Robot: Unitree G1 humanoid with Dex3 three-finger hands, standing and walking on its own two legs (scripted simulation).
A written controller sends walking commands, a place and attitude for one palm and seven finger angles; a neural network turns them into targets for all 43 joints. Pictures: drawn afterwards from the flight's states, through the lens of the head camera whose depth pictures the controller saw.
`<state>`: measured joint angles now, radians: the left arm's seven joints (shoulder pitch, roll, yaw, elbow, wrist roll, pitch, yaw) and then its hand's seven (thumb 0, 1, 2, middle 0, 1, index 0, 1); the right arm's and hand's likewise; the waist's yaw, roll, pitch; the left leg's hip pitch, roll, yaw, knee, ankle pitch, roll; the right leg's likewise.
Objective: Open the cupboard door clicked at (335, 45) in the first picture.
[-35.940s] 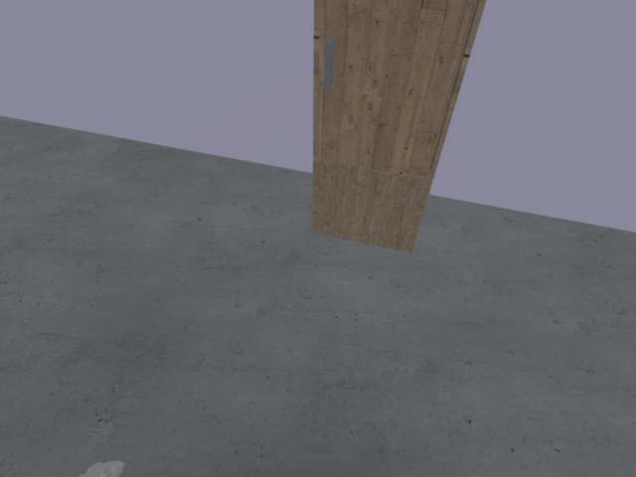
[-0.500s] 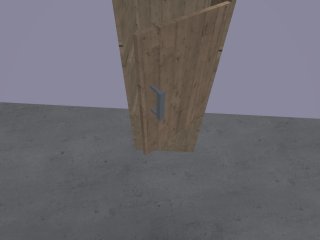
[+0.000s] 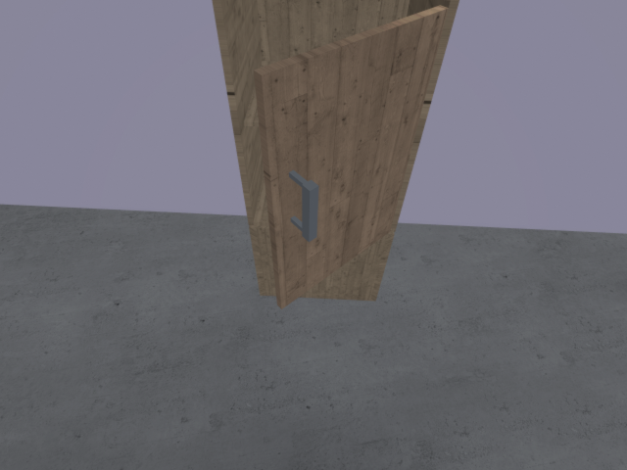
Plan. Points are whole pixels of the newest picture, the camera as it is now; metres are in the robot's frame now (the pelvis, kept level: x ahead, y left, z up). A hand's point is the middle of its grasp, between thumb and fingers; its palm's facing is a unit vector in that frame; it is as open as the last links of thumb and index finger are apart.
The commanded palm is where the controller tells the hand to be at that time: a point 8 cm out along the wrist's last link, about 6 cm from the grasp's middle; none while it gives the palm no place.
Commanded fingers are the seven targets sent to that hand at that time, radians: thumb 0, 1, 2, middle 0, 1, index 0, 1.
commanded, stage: walk to a spot facing it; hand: left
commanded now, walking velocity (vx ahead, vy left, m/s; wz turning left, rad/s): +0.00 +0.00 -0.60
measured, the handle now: (302, 206) +0.53 +0.06 +0.00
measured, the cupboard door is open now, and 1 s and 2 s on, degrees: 43 43 43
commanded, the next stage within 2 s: none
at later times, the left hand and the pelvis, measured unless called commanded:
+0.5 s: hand out of the picture +0.06 +0.15 -0.16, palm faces -0.15 -0.95 -0.29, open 7.4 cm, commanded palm none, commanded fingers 0.00 0.90 0.90 -0.20 -0.30 -0.20 -0.30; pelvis -0.02 -0.05 +0.00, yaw -15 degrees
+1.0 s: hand (212, 460) +0.17 +0.16 -0.18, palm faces -0.44 -0.87 -0.23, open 7.4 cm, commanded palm none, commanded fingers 0.00 0.90 0.90 -0.20 -0.30 -0.20 -0.30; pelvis +0.01 +0.00 -0.01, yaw -32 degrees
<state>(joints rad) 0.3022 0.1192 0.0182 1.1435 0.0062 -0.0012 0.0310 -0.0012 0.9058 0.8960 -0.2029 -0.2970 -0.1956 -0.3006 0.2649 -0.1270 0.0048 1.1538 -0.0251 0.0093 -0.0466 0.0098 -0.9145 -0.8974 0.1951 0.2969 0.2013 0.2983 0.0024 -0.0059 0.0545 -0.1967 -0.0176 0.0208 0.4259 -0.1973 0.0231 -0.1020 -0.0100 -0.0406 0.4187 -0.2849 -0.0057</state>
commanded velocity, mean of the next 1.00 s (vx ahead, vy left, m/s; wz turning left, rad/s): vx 0.00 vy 0.00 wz -0.60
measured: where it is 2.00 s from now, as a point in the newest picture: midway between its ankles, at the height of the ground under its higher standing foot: outside the picture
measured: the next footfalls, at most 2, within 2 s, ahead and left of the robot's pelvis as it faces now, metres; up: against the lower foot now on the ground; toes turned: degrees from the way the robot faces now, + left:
left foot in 0.86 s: +0.11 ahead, +0.09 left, +0.00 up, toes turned -29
right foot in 1.20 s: -0.04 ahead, -0.15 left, +0.00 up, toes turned -44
